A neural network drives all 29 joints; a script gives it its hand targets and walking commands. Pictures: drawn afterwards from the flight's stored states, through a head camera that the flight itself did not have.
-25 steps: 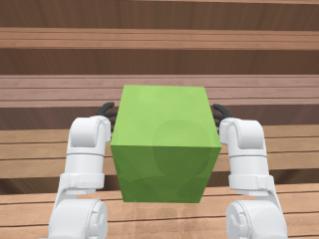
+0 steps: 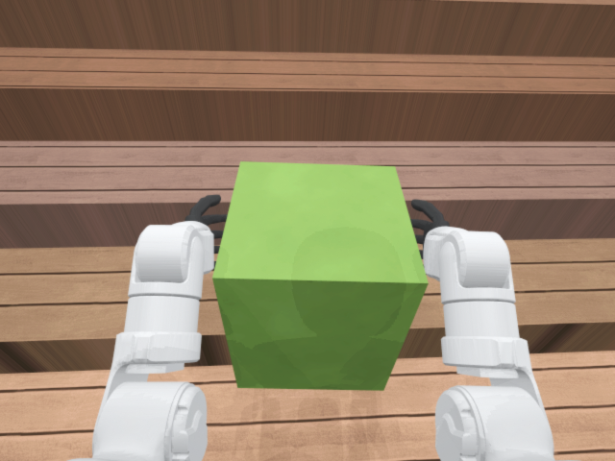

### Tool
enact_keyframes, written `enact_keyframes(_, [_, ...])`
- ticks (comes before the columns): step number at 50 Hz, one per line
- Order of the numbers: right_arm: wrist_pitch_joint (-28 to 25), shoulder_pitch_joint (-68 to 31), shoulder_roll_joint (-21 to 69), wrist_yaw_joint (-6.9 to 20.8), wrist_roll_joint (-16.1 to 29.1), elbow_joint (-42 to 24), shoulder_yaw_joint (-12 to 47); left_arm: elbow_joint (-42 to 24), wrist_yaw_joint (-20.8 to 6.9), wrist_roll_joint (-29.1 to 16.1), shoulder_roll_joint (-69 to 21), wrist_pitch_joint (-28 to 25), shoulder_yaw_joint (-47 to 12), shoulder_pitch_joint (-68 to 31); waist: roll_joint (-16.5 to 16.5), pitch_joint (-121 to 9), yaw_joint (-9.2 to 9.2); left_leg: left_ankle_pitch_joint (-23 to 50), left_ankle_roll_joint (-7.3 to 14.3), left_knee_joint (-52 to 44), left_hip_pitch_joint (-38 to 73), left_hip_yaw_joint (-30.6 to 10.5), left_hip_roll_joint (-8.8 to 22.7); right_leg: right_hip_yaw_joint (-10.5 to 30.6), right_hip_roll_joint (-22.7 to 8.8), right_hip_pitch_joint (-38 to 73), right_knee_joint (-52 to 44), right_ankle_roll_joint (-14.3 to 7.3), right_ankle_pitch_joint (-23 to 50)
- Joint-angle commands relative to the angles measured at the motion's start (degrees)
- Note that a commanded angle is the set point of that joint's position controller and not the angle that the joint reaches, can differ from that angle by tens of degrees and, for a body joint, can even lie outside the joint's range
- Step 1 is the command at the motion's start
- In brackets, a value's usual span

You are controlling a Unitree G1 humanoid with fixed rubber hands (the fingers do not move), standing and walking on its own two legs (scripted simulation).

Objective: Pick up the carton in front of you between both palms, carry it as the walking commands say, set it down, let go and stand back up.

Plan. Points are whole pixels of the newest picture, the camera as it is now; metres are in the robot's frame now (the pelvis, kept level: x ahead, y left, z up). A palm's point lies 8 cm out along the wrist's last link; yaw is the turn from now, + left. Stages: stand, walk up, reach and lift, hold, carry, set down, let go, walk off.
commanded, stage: carry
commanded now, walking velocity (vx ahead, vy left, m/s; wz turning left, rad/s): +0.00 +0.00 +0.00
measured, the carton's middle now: (314, 279) +0.35 +0.00 +0.05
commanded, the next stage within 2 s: none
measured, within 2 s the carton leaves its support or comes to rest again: neither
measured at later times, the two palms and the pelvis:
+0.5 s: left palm (192, 243) +0.35 +0.16 +0.13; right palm (430, 248) +0.34 -0.14 +0.13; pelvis +0.00 +0.01 +0.00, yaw +0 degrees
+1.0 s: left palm (193, 243) +0.35 +0.16 +0.13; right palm (431, 247) +0.34 -0.14 +0.13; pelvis +0.00 +0.00 +0.00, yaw +0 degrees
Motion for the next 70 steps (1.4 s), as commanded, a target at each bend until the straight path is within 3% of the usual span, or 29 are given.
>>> enact_keyframes(1, [-1.6,-42.1,63.2,13.7,24.0,-6.6,33.2,-7.2,-13.6,-24.5,-64.9,-1.7,-32.9,-41.2,1.3,-21.0,-0.1,10.8,3.0,-4.6,10.3,-9.0,9.4,5.5,-6.3,4.9,-3.5,-5.0,3.9])
enact_keyframes(13, [-1.5,-41.7,62.9,13.8,23.8,-6.6,33.1,-7.4,-13.6,-24.5,-64.9,-1.6,-33.2,-41.2,1.7,-21.4,-0.15,14.0,2.5,-4.9,11.4,-9.3,9.8,5.4,-6.3,4.8,-3.0,-4.5,4.0])
enact_keyframes(32, [-1.5,-42.2,63.1,13.8,23.8,-6.9,33.4,-7.2,-13.8,-24.7,-65.0,-1.7,-33.1,-41.4,0.8,-20.4,0.03,9.3,3.0,-5.4,10.5,-8.9,9.3,5.6,-6.5,4.7,-3.8,-4.7,3.3])
enact_keyframes(52, [-1.5,-41.7,62.9,13.8,23.8,-6.6,33.1,-7.5,-13.6,-24.6,-64.8,-1.6,-33.1,-41.2,1.4,-21.3,-0.04,13.7,2.6,-4.8,11.6,-9.0,9.7,5.3,-6.5,5.2,-3.2,-4.4,4.6])
enact_keyframes(70, [-1.5,-41.8,62.9,13.7,23.7,-6.7,33.2,-7.3,-13.8,-24.6,-64.8,-1.6,-33.1,-41.2,1.1,-20.7,0.08,11.5,2.6,-5.2,11.0,-8.8,9.6,5.4,-6.6,5.2,-3.6,-4.5,4.2])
